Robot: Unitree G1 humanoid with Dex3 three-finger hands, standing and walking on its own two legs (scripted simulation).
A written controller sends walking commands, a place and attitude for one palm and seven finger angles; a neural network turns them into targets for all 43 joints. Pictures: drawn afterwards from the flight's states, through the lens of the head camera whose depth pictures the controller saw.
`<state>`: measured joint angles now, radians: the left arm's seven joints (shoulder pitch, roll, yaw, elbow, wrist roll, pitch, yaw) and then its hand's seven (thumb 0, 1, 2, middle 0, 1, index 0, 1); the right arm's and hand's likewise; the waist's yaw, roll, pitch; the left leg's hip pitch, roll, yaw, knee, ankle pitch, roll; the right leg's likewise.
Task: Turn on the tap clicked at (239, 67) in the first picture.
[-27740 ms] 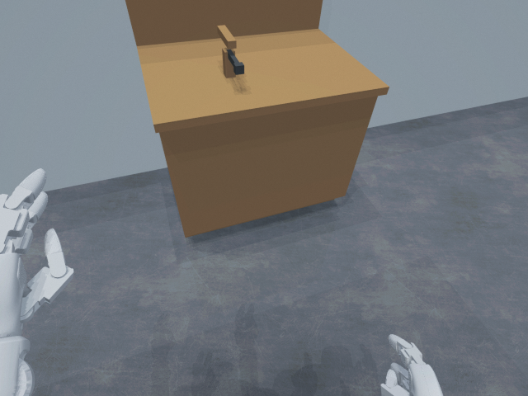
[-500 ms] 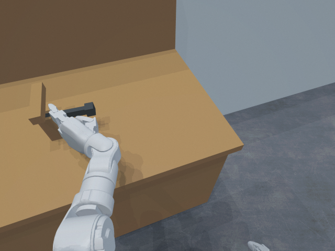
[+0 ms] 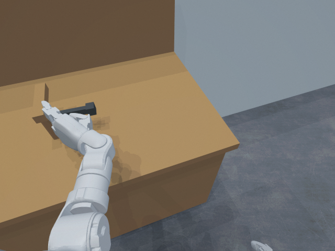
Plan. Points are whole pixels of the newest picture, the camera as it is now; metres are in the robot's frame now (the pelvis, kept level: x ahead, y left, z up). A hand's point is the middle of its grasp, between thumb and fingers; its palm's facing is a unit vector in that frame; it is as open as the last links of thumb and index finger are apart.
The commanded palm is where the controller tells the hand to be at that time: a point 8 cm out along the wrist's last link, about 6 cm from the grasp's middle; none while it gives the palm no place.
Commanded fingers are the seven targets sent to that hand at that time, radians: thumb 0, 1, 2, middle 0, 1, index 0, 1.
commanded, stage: lift the hand up off the lever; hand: left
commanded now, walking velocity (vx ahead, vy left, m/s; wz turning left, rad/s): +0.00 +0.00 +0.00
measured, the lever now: (91, 109) +0.51 +0.24 +0.04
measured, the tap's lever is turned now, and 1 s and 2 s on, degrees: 86 86 86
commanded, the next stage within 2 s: draw the hand back beside the body in 0.72 s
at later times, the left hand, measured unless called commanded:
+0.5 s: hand (86, 112) +0.43 +0.21 +0.10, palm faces +0.82 -0.56 -0.11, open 7.8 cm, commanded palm +0.37 +0.22 +0.12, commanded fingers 0.00 0.90 0.90 -0.15 -0.15 -0.15 -0.15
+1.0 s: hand (99, 109) +0.41 +0.17 +0.13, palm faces +0.51 -0.86 -0.10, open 7.8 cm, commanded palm +0.34 +0.22 +0.13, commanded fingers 0.00 0.90 0.90 -0.16 -0.18 -0.16 -0.18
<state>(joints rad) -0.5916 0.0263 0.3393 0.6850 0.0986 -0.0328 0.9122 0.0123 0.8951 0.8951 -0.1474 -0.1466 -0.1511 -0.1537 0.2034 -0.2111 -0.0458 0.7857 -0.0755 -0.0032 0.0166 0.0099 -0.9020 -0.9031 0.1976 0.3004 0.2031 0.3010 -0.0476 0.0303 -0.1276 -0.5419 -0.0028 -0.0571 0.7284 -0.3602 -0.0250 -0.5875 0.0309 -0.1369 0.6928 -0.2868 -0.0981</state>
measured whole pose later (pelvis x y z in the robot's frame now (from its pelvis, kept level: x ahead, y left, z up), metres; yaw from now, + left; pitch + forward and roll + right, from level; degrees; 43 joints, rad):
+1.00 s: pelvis +0.02 +0.01 +0.01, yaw -3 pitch +5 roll +1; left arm -0.35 0.07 0.14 0.33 0.03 0.05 0.52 0.01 0.89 0.89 -0.15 -0.15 -0.15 -0.16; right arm 0.16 -0.19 -0.02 0.68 -0.02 0.06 -0.05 0.01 -0.90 -0.90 0.20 0.30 0.21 0.30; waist 0.00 0.02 -0.08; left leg -0.33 0.00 -0.01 0.60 -0.35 -0.01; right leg -0.41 0.04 -0.08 0.60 -0.28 -0.08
